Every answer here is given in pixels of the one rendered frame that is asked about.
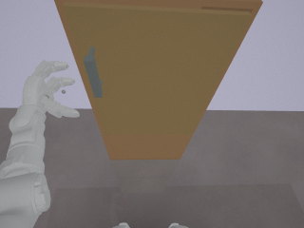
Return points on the left robot upper arm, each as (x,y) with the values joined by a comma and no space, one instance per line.
(23,199)

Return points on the robot left shin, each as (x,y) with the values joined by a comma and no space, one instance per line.
(123,223)

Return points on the handle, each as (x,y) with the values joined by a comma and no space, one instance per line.
(92,73)

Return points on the robot left forearm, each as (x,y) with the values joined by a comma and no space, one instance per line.
(27,143)

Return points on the robot left hand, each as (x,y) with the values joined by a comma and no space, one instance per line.
(35,89)

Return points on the cupboard door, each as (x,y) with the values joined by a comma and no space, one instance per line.
(159,66)

